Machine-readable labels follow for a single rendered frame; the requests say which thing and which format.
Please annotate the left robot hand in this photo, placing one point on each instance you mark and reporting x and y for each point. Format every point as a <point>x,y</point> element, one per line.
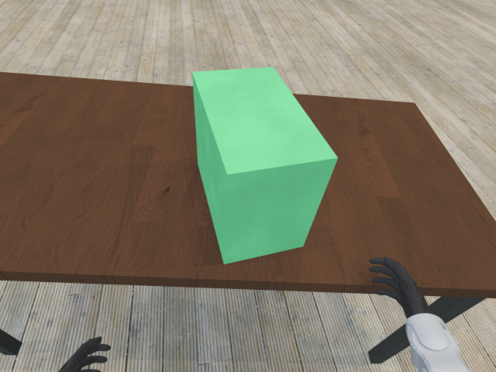
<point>81,359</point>

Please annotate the robot right forearm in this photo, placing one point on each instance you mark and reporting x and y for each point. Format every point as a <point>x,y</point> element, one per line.
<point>433,348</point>

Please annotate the table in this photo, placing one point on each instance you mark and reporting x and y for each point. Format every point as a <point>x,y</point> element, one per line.
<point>100,184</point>

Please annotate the right robot hand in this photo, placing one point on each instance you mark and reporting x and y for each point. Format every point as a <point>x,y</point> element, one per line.
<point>407,292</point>

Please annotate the carton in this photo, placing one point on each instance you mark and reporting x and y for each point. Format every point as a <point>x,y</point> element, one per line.
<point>263,163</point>

